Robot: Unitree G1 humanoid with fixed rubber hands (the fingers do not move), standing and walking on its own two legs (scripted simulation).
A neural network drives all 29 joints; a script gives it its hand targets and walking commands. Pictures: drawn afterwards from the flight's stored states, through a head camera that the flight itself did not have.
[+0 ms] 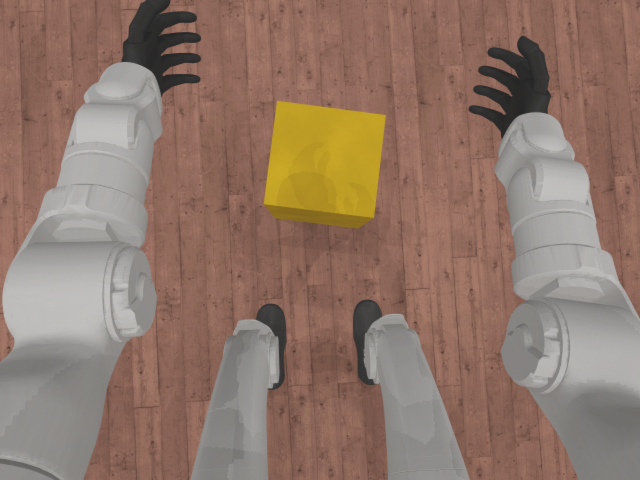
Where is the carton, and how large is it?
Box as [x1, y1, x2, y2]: [264, 101, 385, 227]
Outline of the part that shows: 277,101 264,198 264,204 277,218 350,227 358,227 373,217 385,115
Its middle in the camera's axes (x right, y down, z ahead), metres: +0.00 -0.15 +0.87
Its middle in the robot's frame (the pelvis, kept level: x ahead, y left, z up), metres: +0.53 -0.02 -0.53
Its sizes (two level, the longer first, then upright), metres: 0.210 0.200 0.250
